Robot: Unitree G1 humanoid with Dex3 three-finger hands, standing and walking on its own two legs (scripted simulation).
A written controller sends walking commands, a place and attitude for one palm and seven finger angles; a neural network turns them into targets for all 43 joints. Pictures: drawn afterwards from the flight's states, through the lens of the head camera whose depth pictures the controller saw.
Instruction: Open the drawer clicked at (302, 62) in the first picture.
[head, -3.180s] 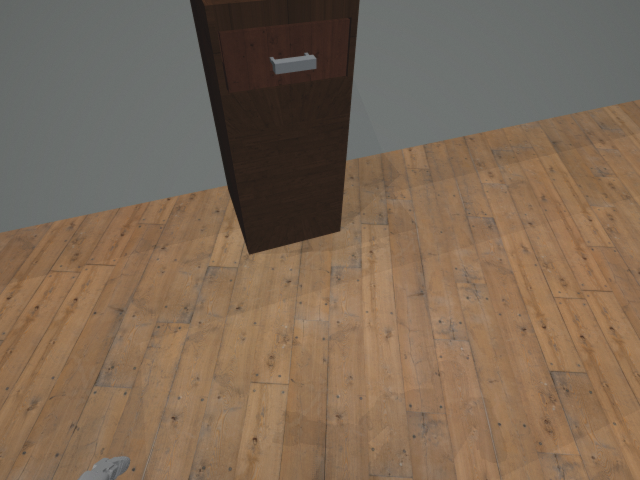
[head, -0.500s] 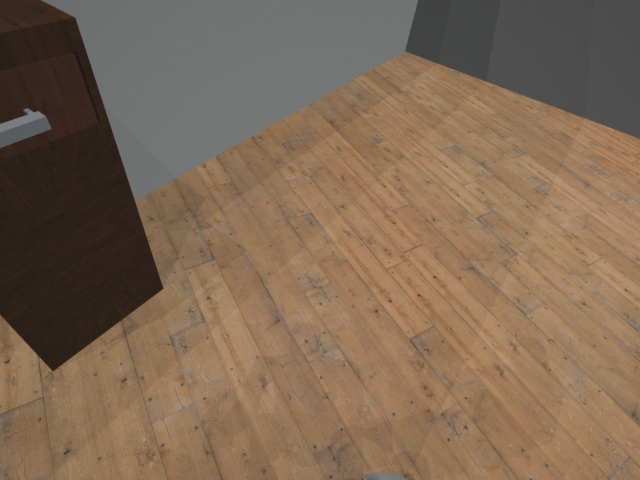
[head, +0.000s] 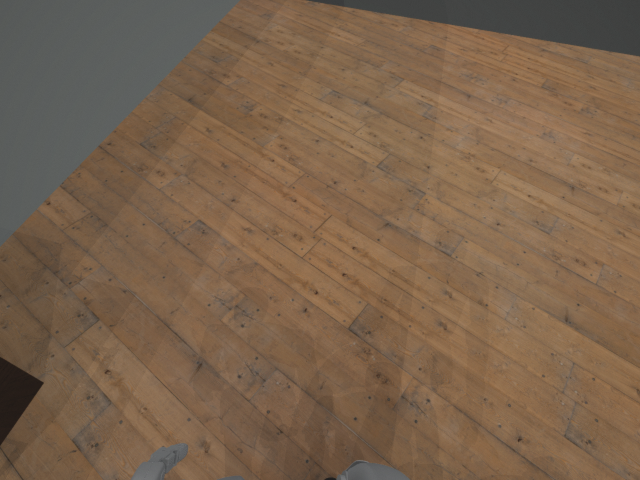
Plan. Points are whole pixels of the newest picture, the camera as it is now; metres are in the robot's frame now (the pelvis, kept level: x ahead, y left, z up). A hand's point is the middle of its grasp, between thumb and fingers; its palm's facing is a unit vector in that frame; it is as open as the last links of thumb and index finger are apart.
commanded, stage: walk to a spot facing it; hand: left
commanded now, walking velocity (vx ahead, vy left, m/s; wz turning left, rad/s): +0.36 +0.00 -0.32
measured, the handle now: out of the picture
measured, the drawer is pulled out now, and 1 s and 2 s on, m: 0.00 0.00 0.00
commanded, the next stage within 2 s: turn to face it in 0.66 s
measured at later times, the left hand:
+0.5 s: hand (141, 439) +0.20 +0.26 -0.17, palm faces -0.11 -0.98 -0.17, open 7.4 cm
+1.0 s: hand (258, 273) +0.46 +0.11 -0.13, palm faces -0.44 -0.87 -0.24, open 7.4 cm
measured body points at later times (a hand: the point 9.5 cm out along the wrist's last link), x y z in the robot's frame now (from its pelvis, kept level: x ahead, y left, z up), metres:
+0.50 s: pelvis +0.19 +0.07 +0.02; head +0.22 +0.09 +0.46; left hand +0.20 +0.31 -0.15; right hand +0.29 -0.18 -0.10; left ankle +0.24 +0.16 -0.71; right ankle +0.08 -0.03 -0.63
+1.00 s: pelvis +0.26 +0.01 +0.01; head +0.26 -0.02 +0.46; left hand +0.48 +0.16 -0.11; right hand +0.12 -0.18 -0.15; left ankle +0.26 +0.17 -0.67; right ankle +0.24 -0.09 -0.71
